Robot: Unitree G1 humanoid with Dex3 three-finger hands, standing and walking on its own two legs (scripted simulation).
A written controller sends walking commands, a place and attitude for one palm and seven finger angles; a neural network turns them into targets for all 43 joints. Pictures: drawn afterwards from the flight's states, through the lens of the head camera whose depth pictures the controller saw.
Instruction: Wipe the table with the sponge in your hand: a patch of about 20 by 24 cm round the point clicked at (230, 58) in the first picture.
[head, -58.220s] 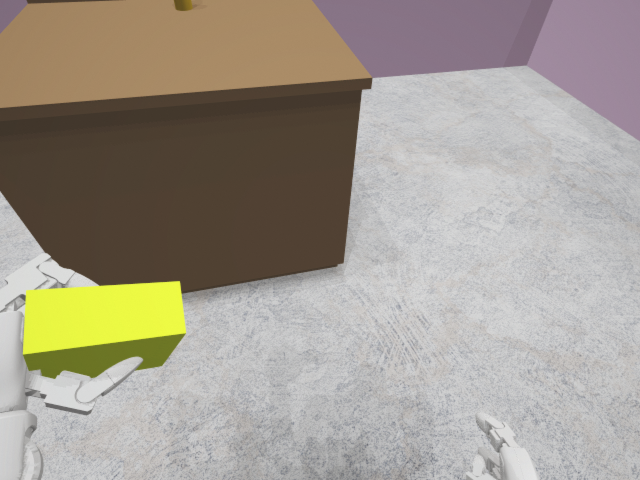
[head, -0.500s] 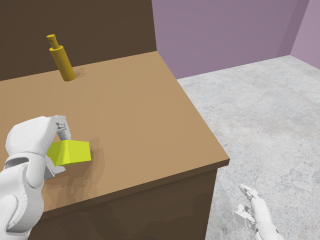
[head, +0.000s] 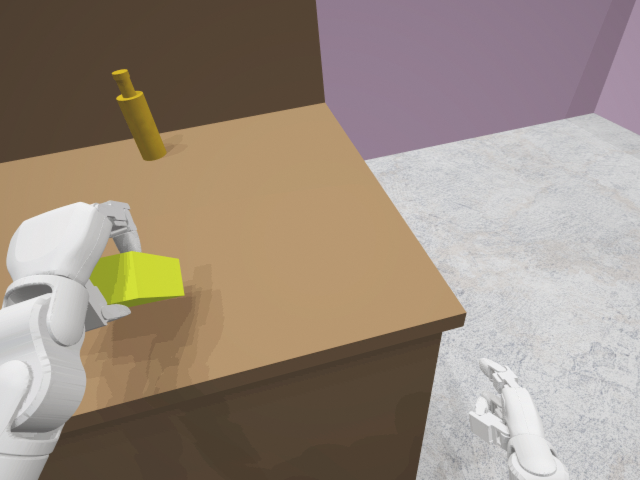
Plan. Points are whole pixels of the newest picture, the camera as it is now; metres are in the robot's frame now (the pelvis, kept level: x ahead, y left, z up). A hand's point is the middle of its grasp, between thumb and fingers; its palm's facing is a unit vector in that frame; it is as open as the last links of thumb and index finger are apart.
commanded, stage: lift the sponge slowly off the table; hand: left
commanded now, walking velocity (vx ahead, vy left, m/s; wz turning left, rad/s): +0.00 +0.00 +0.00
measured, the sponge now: (120, 286) +0.26 +0.31 +0.15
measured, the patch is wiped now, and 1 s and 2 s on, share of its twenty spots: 0.95 0.95 0.95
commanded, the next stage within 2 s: bring the sponge back beside the body in 0.58 s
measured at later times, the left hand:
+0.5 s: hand (101, 234) +0.26 +0.28 +0.24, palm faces +0.30 -0.09 -0.95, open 9.0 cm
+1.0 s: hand (82, 244) +0.24 +0.29 +0.24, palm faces +0.33 -0.09 -0.94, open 9.0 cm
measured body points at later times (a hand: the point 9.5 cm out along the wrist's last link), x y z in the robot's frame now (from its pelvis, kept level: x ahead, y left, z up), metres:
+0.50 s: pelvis +0.00 +0.01 +0.00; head -0.03 -0.05 +0.45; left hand +0.24 +0.29 +0.29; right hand +0.26 -0.19 -0.07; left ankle +0.04 +0.13 -0.74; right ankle +0.03 -0.10 -0.74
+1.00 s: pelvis +0.00 +0.00 +0.00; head -0.04 -0.05 +0.44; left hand +0.21 +0.29 +0.29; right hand +0.27 -0.18 -0.06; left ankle +0.04 +0.13 -0.74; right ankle +0.03 -0.10 -0.74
